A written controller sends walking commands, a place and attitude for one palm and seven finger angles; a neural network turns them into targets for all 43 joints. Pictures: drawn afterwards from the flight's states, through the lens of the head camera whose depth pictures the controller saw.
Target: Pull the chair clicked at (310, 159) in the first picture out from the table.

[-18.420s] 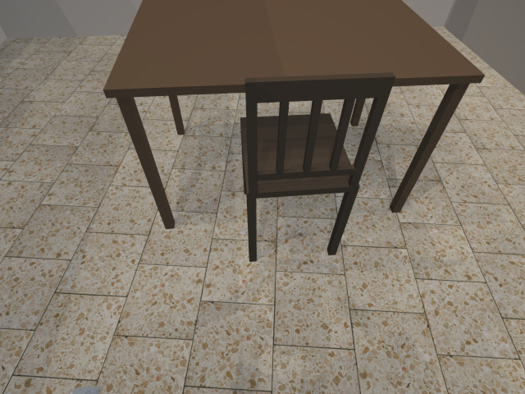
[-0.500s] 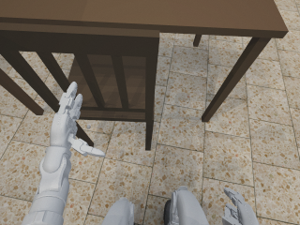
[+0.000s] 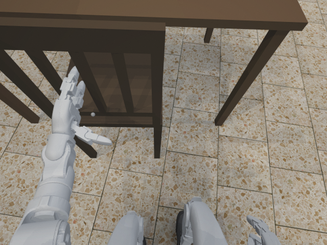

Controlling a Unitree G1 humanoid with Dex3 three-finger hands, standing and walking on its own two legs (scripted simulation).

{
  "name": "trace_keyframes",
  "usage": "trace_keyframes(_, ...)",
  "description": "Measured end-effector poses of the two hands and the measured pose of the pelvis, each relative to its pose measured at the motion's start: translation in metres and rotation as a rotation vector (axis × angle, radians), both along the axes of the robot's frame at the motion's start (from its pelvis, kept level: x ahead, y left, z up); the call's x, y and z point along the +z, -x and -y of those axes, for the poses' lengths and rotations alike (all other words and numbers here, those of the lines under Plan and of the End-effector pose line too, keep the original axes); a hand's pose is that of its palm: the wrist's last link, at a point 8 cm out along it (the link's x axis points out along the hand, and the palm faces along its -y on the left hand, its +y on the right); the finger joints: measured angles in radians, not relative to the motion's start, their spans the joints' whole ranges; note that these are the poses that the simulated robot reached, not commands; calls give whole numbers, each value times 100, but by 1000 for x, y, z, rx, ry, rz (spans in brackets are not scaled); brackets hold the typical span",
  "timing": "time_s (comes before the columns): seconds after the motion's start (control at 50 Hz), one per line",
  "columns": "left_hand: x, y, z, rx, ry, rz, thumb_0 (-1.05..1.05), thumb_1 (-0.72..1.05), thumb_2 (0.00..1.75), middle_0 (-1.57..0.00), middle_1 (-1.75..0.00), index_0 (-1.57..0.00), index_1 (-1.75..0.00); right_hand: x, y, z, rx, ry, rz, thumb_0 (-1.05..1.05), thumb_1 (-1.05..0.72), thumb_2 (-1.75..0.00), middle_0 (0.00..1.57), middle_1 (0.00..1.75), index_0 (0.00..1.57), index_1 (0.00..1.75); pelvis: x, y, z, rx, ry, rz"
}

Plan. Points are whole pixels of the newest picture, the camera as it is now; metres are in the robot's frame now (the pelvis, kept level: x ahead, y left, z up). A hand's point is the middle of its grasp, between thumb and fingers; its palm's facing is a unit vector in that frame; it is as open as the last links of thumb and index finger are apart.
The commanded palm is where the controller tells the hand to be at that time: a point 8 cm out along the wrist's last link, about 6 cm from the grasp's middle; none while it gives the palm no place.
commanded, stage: push the fingers through the gap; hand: left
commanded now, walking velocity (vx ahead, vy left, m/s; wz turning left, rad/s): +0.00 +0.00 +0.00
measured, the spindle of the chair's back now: (91, 85) +0.51 +0.18 +0.01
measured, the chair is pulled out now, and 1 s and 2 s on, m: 0.00 0.00 0.00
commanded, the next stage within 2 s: hook a spindle and tug to test in 1.04 s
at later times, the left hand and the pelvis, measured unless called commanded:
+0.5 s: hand (95, 97) +0.47 +0.17 +0.02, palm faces -0.01 -1.00 -0.05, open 16.9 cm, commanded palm +0.44 +0.21 +0.02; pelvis +0.00 +0.00 +0.00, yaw +0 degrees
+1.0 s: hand (92, 91) +0.48 +0.18 +0.02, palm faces -0.01 -1.00 -0.04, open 16.9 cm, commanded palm +0.46 +0.21 +0.02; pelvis +0.01 +0.01 +0.00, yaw -1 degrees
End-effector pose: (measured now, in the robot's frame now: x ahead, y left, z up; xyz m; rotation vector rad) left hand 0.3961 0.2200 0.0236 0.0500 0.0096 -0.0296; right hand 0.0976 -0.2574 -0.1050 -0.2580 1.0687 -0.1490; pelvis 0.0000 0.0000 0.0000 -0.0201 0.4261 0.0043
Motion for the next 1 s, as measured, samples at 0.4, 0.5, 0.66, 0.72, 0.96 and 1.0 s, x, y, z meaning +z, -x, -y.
trace_keyframes(0.4, -2, -36, 0, 16, 3, -9, -2, -50, 30, -6, -8, -6, -8, -2, 37, 1, -41, 12, -121, 1, -91, -89, 20, 30, 20, 30, 0, 1, -4, -7, 4, -19)
trace_keyframes(0.5, -3, -50, 0, 20, 1, -1, -2, -50, 30, -6, -8, -6, -8, -4, 41, 1, -41, 21, -143, 0, -91, -89, 20, 30, 20, 30, -3, 2, -5, -4, 8, -31)
trace_keyframes(0.66, -4, -72, 4, 11, 8, -6, -2, -50, 30, -6, -8, -6, -8, -8, 51, 0, -60, 23, -202, 0, -91, -89, 20, 30, 20, 30, -7, 0, -6, -6, 13, -52)
trace_keyframes(0.72, -5, -78, 4, 17, 10, -4, -2, -50, 30, -6, -8, -6, -8, -8, 56, -1, -74, 20, -221, 0, -91, -89, 20, 30, 20, 30, -7, -1, -6, -12, 14, -58)
trace_keyframes(0.96, -7, -69, -9, 27, 9, -14, -2, -50, 30, -6, -8, -6, -8, 1, 60, -7, -94, 6, -255, 0, -91, -89, 20, 30, 20, 30, 1, -9, -9, -18, 21, -54)
trace_keyframes(1.0, -5, -67, -11, 24, 12, -11, -2, -50, 30, -6, -8, -6, -8, 3, 57, -7, -88, 10, -251, 0, -91, -89, 20, 30, 20, 30, 2, -10, -9, -14, 23, -50)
